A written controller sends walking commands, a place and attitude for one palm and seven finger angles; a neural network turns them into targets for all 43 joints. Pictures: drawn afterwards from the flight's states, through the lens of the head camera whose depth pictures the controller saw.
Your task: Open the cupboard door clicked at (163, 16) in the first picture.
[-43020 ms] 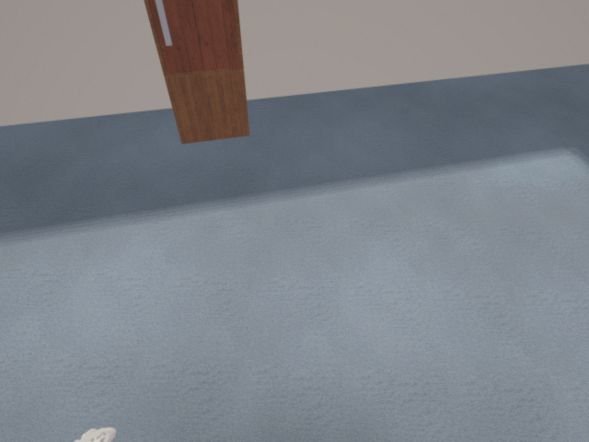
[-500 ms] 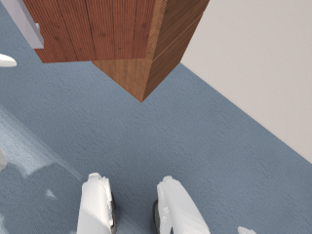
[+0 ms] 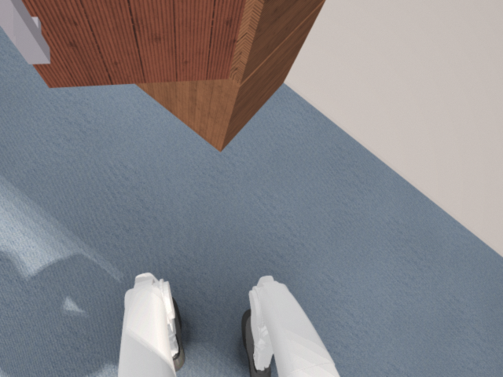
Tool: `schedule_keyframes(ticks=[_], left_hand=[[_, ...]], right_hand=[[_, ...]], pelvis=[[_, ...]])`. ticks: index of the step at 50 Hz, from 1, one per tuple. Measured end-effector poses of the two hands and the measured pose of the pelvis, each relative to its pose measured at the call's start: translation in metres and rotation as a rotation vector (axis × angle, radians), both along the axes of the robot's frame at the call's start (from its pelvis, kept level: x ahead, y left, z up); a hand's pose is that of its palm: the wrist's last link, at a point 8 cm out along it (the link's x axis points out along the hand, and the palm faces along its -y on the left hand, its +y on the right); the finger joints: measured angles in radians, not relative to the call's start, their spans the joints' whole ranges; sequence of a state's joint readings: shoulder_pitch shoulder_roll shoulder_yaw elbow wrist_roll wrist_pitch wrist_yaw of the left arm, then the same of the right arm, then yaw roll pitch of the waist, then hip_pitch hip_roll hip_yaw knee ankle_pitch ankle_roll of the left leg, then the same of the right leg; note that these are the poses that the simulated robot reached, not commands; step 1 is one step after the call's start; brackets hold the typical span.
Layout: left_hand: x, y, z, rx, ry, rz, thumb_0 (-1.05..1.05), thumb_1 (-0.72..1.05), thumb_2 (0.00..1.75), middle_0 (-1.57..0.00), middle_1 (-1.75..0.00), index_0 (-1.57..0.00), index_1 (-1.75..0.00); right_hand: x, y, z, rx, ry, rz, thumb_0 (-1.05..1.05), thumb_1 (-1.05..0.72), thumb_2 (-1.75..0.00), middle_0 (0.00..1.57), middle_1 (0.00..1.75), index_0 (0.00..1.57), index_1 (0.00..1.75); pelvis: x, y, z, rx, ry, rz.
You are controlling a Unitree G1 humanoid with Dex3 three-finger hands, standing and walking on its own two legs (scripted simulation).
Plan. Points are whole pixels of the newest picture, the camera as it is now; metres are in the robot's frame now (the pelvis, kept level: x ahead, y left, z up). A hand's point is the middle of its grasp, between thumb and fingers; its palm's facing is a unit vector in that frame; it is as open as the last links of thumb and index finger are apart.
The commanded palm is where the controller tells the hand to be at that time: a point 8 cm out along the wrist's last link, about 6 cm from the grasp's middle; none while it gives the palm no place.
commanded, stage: move the hooked fingers beside the handle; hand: left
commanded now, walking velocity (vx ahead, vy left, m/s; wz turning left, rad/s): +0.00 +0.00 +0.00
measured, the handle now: out of the picture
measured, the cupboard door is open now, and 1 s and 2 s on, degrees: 49 49 49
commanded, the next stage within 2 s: slide the fingers in behind the handle in 0.42 s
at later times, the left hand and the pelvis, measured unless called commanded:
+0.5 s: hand out of the picture +0.53 +0.33 +0.07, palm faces +0.17 -0.99 -0.02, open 14.0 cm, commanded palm +0.54 +0.33 +0.07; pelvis +0.00 +0.00 +0.00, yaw +0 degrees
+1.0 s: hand out of the picture +0.54 +0.30 +0.07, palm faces +0.15 -0.99 -0.01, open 14.0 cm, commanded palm +0.54 +0.30 +0.07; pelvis +0.00 +0.00 +0.00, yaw +1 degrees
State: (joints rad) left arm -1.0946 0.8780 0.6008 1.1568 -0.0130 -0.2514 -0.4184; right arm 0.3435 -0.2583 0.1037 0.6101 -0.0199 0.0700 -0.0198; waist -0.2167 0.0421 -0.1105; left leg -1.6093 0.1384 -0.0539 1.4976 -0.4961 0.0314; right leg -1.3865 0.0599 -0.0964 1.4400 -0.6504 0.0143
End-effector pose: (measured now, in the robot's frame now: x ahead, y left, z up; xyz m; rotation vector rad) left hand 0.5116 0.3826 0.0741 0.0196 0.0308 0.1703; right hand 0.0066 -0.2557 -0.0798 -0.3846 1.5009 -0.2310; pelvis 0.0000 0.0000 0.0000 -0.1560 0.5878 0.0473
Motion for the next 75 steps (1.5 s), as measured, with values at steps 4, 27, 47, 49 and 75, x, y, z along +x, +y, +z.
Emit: schedule_keyframes(ticks=[4, 27, 47, 49, 75], left_hand=[[-0.001, -0.002, 0.005, -0.001, 0.009, -0.010, -0.01, -0.49, 0.30, -0.30, -1.20, -0.30, -1.20], [-0.010, 0.001, -0.001, 0.003, -0.012, -0.004, -0.01, -0.49, 0.30, -0.30, -1.20, -0.30, -1.20], [0.003, -0.032, 0.000, -0.004, -0.014, -0.025, -0.01, -0.49, 0.30, -0.30, -1.20, -0.30, -1.20], [0.004, -0.036, 0.000, -0.006, -0.009, -0.025, -0.01, -0.49, 0.30, -0.30, -1.20, -0.30, -1.20], [0.008, -0.074, 0.002, -0.001, -0.016, -0.028, -0.01, -0.50, 0.30, -0.30, -1.20, -0.30, -1.20]], right_hand=[[0.008, -0.002, 0.005, -0.006, -0.020, 0.014, 0.01, -0.90, -0.90, 0.21, 0.30, 0.21, 0.30], [0.016, -0.010, -0.001, -0.021, -0.041, 0.034, 0.01, -0.90, -0.90, 0.20, 0.30, 0.21, 0.30], [0.005, -0.008, 0.000, -0.010, -0.051, 0.013, 0.01, -0.90, -0.90, 0.20, 0.30, 0.21, 0.30], [0.004, -0.008, 0.000, -0.005, -0.044, 0.010, 0.01, -0.90, -0.90, 0.20, 0.30, 0.21, 0.30], [0.010, -0.016, 0.001, 0.023, -0.054, 0.004, 0.01, -0.91, -0.90, 0.20, 0.30, 0.21, 0.30]], pelvis=[[0.002, 0.000, 0.004, 0.000, -0.008, 0.008], [-0.002, -0.002, -0.002, 0.001, -0.011, 0.007], [-0.004, -0.003, 0.000, 0.005, -0.019, 0.006], [-0.004, -0.003, 0.001, 0.007, -0.019, 0.006], [0.002, -0.011, 0.008, 0.026, -0.029, 0.011]])
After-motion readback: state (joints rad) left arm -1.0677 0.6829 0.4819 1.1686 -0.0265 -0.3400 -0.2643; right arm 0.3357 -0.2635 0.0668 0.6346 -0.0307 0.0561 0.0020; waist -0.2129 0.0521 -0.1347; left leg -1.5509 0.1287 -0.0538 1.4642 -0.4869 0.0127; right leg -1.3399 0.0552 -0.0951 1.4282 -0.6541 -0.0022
